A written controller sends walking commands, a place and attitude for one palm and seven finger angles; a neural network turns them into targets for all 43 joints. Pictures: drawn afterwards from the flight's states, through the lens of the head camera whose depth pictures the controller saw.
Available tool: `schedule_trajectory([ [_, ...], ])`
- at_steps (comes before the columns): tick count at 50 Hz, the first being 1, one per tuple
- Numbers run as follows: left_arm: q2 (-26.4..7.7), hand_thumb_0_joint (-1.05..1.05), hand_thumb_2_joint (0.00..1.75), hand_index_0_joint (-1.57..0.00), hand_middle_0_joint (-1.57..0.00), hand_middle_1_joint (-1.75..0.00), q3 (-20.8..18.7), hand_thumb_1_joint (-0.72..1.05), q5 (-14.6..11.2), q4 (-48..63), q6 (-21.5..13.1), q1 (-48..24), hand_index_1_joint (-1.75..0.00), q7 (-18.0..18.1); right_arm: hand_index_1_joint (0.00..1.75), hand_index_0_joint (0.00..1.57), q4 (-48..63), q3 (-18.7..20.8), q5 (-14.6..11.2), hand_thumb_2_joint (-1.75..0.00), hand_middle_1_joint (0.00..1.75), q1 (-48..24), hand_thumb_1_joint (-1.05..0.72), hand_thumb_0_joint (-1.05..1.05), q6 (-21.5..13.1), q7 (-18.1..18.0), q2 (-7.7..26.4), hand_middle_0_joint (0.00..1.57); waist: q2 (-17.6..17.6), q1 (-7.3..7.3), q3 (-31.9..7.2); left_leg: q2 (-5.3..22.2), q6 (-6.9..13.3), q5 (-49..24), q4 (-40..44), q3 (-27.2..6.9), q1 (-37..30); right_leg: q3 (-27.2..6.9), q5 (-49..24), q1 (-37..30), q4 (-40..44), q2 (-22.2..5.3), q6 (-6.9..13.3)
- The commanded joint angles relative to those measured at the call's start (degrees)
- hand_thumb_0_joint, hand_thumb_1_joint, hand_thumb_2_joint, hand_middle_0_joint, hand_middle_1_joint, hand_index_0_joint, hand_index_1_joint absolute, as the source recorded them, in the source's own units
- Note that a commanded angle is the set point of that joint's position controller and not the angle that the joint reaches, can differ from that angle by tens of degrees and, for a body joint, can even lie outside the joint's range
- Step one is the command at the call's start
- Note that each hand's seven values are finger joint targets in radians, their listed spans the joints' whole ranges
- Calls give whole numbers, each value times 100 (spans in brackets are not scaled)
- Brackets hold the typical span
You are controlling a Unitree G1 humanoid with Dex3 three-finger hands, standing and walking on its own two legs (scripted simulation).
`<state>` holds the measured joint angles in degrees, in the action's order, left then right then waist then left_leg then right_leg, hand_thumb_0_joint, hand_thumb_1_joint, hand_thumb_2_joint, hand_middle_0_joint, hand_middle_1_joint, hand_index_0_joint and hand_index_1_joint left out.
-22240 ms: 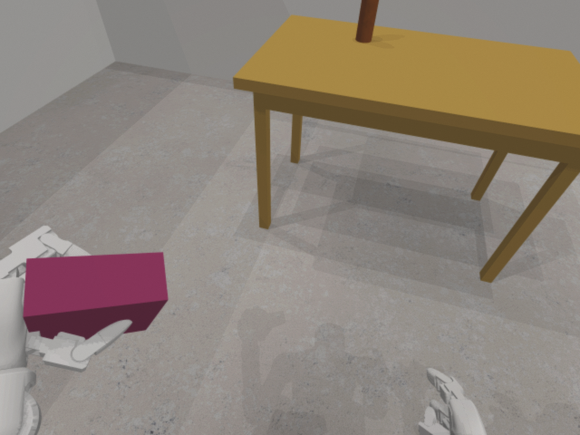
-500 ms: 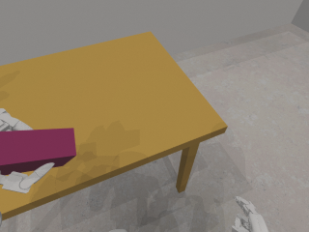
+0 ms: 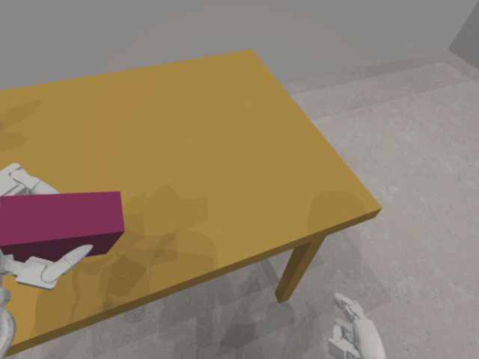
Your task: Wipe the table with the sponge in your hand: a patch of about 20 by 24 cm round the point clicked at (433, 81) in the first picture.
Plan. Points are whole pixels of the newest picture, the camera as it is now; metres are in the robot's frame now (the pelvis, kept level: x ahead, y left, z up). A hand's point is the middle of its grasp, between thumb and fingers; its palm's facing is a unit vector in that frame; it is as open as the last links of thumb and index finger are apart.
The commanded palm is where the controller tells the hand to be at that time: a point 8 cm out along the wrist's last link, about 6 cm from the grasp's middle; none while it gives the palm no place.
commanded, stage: come to a stop and stand still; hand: left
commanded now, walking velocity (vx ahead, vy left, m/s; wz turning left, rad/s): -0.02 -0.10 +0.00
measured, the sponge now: (80, 229) +0.24 +0.23 +0.14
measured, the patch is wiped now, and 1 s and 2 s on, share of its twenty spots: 0.00 0.00 0.00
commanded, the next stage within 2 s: none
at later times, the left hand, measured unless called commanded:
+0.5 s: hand (58, 285) +0.17 +0.23 +0.12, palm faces +0.28 -0.90 -0.34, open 9.2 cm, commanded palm +0.12 +0.27 +0.18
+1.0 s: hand out of the picture +0.18 +0.30 +0.16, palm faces +0.41 -0.84 -0.36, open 9.2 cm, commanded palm +0.11 +0.32 +0.18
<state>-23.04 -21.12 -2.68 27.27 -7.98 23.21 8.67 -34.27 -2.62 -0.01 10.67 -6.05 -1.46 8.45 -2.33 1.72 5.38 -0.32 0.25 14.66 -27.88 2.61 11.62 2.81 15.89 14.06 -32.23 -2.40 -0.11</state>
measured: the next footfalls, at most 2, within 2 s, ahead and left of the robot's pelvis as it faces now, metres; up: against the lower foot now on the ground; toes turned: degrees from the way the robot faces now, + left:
none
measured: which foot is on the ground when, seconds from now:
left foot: down 0.00-1.00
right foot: down 0.00-1.00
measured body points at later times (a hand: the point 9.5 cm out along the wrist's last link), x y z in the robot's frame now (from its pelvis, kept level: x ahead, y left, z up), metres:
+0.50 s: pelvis -0.05 +0.00 +0.00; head -0.05 +0.03 +0.45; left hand +0.15 +0.28 +0.14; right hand +0.10 -0.25 -0.06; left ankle +0.00 +0.11 -0.74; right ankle +0.01 -0.11 -0.74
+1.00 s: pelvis -0.05 +0.04 +0.00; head -0.02 +0.08 +0.45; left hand +0.15 +0.34 +0.18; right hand +0.13 -0.16 -0.07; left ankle +0.00 +0.11 -0.74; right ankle +0.01 -0.11 -0.73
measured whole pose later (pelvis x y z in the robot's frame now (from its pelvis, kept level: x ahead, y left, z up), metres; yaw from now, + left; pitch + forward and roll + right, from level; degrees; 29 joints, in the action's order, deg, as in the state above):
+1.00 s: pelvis -0.05 +0.04 +0.00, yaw +0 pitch -3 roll -2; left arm -21.0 -20.7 0.7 26.5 -13.1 20.3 5.6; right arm -34.2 -2.1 0.2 13.0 -10.6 0.0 9.1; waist -3.2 2.9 6.8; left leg -1.9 4.2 11.9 -29.9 1.2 14.9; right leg -2.3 11.6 13.0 -25.9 0.5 -1.1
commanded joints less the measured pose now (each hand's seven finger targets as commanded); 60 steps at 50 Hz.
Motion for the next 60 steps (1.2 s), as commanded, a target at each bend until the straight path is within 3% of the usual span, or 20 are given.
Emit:
schedule_trajectory([
  [1,-811,0,130,-120,-120,-160,-393,10,-10,1785,-474,-80,-160,30,30,20,921,362,-48,-90,30,-364,-90,0,-332,-7,909,20,1260,-78,-1242,1195,-20,-3106,495,-999,-466,51,-837,-587,851,14,60],
  [5,-869,0,130,-120,-120,-160,-595,10,-132,1602,-472,413,-160,58,30,20,992,381,-137,-90,30,-364,-90,0,-313,-42,927,20,497,-112,-1399,720,-28,-1744,257,-688,31,-398,-2180,-1214,1013,-277,260],
  [6,-5134,0,130,-120,-120,-160,-3920,10,809,2703,-948,-5496,-160,-85,30,20,783,655,263,-90,30,318,-90,0,-545,-122,1182,20,80,110,-809,501,31,-2079,-362,27,756,-647,-2533,-512,1082,-172,186],
  [7,-1677,0,130,-120,-120,-160,-1598,10,221,-584,-757,-2352,-160,-335,30,20,513,519,138,-90,30,66,-90,0,-570,-139,614,20,-37,-29,-1883,169,26,-1976,211,-131,31,-835,-3029,-1023,696,-504,506],
  [8,-1446,0,130,-120,-120,-160,-1467,10,-74,346,-725,-1392,-160,-175,30,20,907,617,-40,-90,30,-192,-90,0,-476,-73,953,20,921,60,-1887,297,-15,-2388,166,-190,-614,-748,-2918,-913,484,-276,379],
  [9,-1199,0,130,-120,-120,-160,-1238,10,-3,-411,-674,-987,-160,-220,30,20,830,607,-7,-90,30,116,-90,0,-478,-62,1019,20,855,41,-1918,454,29,-2279,-63,-85,-495,-859,-2610,-786,632,-276,303],
  [13,-169,0,130,-120,-120,-160,-30,10,-164,208,-642,70,-160,-352,30,20,979,485,-185,-90,30,-407,-90,0,-461,144,920,20,296,74,-1464,433,137,-1450,151,-42,-308,-604,-2102,-686,902,-280,-82],
  [17,-705,0,130,-120,-120,-160,-270,10,-100,344,-526,-146,-160,-277,30,20,1059,479,-139,-90,30,-393,-90,0,-428,12,989,20,-1015,52,-660,165,112,386,49,-109,76,-978,816,288,2022,-408,19],
  [18,-1093,0,130,-120,-120,-160,-609,10,-69,551,-525,-253,-160,-192,30,20,1027,460,-142,-90,30,-491,-90,0,-373,-55,1010,20,-883,36,-543,142,107,456,40,-76,-104,-1019,1403,667,2148,-433,119],
  [19,-1012,0,130,-120,-120,-160,-602,10,-68,579,-557,-402,-160,-193,30,20,1065,441,-103,-90,30,-437,-90,0,-363,-109,979,20,-958,-17,-570,96,132,571,-18,-61,-34,-972,1779,686,2179,-499,153],
  [21,-1166,0,130,-120,-120,-160,-761,10,-40,1004,-662,-891,-160,-153,30,20,1097,426,-59,-90,30,-467,-90,0,-424,-179,986,20,-367,-41,-538,64,142,572,32,-78,-135,-1053,1970,847,2120,-478,200],
  [23,-1401,0,130,-120,-120,-160,-887,10,27,1479,-767,-1262,-160,-72,30,20,1034,408,-29,-90,30,-561,-90,0,-483,-234,1015,20,613,-40,-533,207,185,848,523,-275,-94,-956,1695,691,1847,-266,143],
  [24,-1138,0,130,-120,-120,-160,-709,10,40,1405,-806,-1279,-160,-72,30,20,1041,406,-3,-90,30,-475,-90,0,-509,-240,1010,20,927,-47,-536,334,252,1263,877,-473,348,-771,1479,240,1570,-109,90],
  [28,-986,0,130,-120,-120,-160,-597,10,149,1518,-901,-1318,-160,-102,30,20,1061,437,-70,-90,30,-408,-90,0,-733,-125,1036,20,1534,50,-760,612,362,1983,1363,-617,1346,-355,451,-1106,535,239,-1],
  [33,-575,0,130,-120,-120,-160,-417,10,192,655,-895,-401,-160,-230,30,20,925,495,-69,-90,30,-179,-90,0,-781,51,1048,20,703,47,-754,471,276,1844,981,-527,1234,-435,618,-888,950,223,11],
  [37,-540,0,130,-120,-120,-160,-321,10,183,562,-860,-534,-160,-308,30,20,893,503,-68,-90,30,-115,-90,0,-698,66,1081,20,81,-32,-243,360,186,2032,844,-649,1246,-633,1448,-137,1367,152,50],
  [45,-705,0,130,-120,-120,-160,-464,10,292,1496,-1030,-1218,-160,-246,30,20,938,463,-39,-90,30,-314,-90,0,-779,57,995,20,1311,-20,-778,918,383,2363,1706,-1260,1192,-297,48,-1010,251,446,-55],
  [48,-848,0,130,-120,-120,-160,-579,10,290,1766,-1054,-1084,-160,-205,30,20,920,454,-41,-90,30,-365,-90,0,-850,107,971,20,1123,5,-977,837,329,1518,1389,-1078,658,-337,-300,-941,601,380,-20],
  [55,-475,0,130,-120,-120,-160,-346,10,218,950,-982,-630,-160,-215,30,20,813,479,-59,-90,30,-190,-90,0,-757,133,977,20,587,-46,-868,542,73,168,993,-882,376,-525,-929,-797,963,221,77],
  [60,-503,0,130,-120,-120,-160,-290,10,147,845,-925,-664,-160,-244,30,20,845,479,-72,-90,30,-272,-90,0,-651,83,972,20,583,-46,-900,536,12,-704,892,-788,122,-578,-1354,-748,1010,127,85],
])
